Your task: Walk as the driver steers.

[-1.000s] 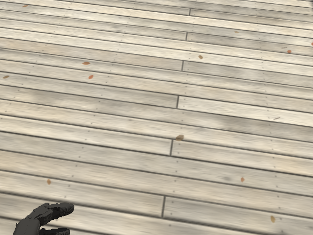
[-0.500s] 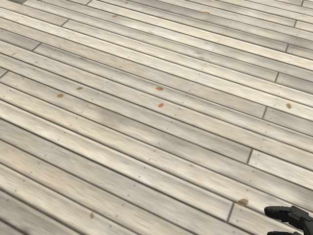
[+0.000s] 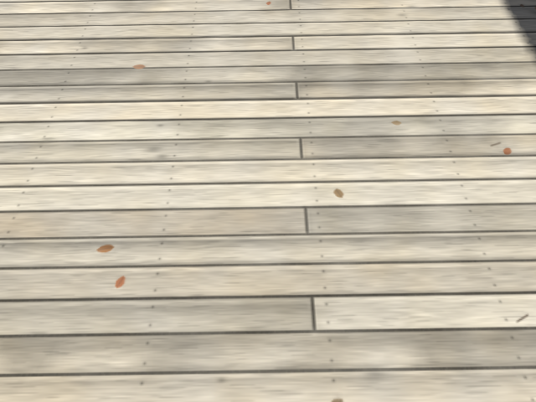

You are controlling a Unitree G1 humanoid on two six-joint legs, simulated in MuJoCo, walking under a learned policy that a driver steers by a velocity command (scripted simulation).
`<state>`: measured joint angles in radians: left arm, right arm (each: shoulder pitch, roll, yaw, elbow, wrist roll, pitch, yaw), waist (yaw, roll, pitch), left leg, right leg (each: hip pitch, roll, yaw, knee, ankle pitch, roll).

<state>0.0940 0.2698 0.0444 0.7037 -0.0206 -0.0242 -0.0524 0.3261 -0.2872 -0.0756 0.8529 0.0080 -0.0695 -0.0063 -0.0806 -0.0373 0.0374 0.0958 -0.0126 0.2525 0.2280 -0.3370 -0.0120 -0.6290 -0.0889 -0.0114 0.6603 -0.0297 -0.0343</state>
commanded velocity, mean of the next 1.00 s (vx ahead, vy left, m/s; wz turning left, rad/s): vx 0.36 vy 0.00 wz -0.42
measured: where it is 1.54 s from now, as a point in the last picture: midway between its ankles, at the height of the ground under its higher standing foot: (301, 400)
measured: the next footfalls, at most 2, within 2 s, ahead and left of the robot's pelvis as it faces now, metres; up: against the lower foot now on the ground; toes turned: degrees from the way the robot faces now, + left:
right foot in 0.08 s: +0.21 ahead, -0.11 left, +0.00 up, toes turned -5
left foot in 0.56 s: +0.52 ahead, +0.03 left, +0.00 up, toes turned -23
